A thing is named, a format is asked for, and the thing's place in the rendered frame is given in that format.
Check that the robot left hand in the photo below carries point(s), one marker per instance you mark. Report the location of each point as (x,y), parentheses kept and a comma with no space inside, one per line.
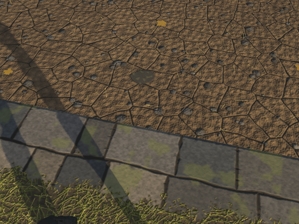
(52,219)

